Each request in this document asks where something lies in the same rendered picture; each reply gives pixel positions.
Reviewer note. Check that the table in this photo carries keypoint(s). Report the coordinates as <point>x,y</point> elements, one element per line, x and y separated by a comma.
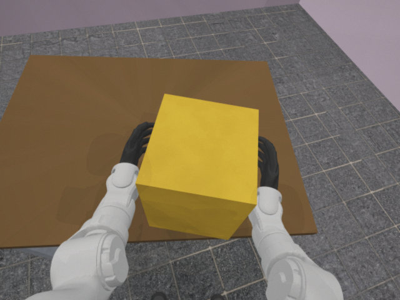
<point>70,117</point>

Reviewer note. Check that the carton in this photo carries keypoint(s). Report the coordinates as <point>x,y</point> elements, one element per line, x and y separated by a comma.
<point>199,174</point>

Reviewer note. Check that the robot right forearm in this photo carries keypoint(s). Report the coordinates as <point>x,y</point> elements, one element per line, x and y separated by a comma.
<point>270,237</point>

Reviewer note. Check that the robot left forearm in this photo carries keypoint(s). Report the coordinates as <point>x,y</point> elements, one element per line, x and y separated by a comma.
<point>116,210</point>

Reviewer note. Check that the left robot upper arm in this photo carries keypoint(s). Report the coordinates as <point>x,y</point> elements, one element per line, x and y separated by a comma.
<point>87,268</point>

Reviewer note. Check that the right robot upper arm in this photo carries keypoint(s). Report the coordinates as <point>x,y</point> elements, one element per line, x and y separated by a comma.
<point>292,279</point>

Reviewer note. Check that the left robot hand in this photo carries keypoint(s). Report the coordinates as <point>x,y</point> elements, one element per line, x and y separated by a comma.
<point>133,148</point>

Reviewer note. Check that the right robot hand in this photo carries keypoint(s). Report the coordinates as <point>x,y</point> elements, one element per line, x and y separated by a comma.
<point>269,166</point>

